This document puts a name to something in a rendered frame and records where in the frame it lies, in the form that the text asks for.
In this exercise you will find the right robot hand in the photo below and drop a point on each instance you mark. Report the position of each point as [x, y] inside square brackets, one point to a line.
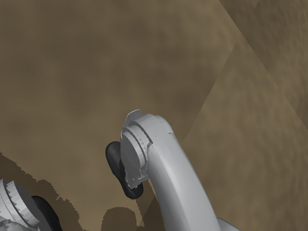
[226, 226]

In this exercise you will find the left robot foot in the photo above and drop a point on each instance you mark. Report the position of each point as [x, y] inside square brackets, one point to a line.
[48, 213]

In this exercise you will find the right robot foot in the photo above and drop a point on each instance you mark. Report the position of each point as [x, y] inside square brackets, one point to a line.
[113, 157]

